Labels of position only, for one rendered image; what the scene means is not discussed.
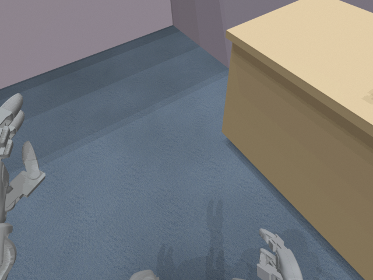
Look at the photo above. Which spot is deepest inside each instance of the robot left hand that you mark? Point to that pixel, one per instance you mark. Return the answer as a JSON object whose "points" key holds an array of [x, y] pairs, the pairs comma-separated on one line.
{"points": [[11, 119]]}

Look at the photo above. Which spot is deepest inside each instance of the robot right hand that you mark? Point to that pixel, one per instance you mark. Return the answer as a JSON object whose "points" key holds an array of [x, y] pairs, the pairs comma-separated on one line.
{"points": [[282, 266]]}

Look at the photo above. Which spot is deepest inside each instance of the counter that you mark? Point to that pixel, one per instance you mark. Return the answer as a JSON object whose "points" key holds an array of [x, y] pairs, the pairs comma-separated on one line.
{"points": [[299, 106]]}

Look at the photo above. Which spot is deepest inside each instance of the left robot forearm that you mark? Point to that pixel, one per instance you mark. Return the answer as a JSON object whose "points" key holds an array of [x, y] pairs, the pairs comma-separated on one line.
{"points": [[7, 250]]}

